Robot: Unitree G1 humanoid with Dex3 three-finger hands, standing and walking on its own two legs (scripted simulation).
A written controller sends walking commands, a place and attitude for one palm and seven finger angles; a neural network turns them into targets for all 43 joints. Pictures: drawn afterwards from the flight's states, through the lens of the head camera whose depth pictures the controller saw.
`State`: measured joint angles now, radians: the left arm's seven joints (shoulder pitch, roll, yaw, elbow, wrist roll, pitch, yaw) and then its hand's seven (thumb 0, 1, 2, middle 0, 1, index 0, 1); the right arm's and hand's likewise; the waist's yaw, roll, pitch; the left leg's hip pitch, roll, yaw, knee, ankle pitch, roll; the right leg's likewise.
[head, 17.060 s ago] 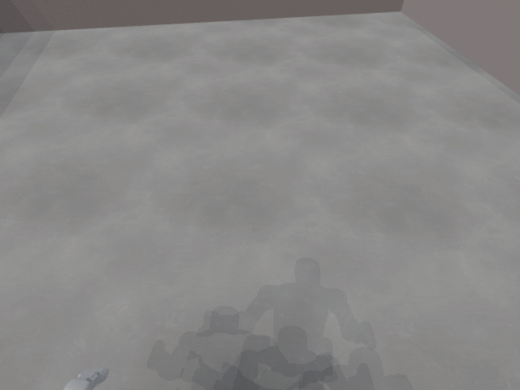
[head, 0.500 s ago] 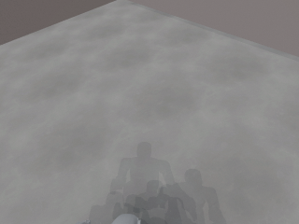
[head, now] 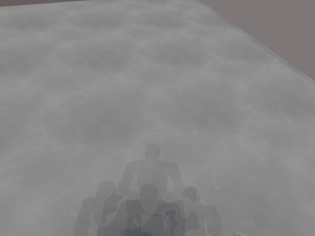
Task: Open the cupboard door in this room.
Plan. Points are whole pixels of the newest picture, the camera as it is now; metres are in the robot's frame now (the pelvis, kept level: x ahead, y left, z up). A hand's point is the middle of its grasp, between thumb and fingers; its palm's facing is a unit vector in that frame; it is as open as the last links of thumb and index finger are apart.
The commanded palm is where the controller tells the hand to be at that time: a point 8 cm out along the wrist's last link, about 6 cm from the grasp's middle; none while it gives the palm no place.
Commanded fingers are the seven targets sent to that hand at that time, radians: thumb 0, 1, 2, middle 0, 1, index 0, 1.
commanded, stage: turn or walk to find it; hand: left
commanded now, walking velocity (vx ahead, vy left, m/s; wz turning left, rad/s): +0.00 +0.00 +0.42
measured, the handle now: out of the picture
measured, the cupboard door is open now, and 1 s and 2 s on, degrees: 0 0 0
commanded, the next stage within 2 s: stand and wait in 1.04 s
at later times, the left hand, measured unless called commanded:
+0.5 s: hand out of the picture +0.04 +0.15 -0.14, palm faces +0.20 -0.94 -0.28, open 7.4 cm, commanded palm none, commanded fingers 0.00 0.90 0.90 -0.20 -0.30 -0.20 -0.30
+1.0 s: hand out of the picture -0.14 +0.20 -0.18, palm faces +0.47 -0.85 -0.23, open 7.4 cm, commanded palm none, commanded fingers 0.00 0.90 0.90 -0.20 -0.30 -0.20 -0.30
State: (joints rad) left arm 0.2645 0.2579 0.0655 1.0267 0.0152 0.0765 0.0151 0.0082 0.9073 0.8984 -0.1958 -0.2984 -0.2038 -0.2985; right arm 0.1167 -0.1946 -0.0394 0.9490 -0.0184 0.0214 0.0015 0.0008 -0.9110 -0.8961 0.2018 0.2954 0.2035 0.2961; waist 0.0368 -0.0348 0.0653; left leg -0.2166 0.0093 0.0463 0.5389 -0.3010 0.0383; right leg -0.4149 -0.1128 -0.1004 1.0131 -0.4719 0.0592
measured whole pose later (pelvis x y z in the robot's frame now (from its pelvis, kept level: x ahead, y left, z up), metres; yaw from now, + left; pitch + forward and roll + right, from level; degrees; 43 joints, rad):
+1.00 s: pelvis -0.06 +0.00 +0.00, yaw +25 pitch +0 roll -2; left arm 0.24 0.27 0.06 1.01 0.01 0.07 0.02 0.01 0.91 0.90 -0.20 -0.30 -0.20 -0.30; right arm 0.13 -0.20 -0.04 0.95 -0.02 0.01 0.00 0.00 -0.91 -0.90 0.20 0.30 0.20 0.30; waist 0.03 -0.04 0.08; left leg -0.22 0.01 0.04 0.54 -0.31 0.04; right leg -0.42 -0.10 -0.09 1.03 -0.49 0.07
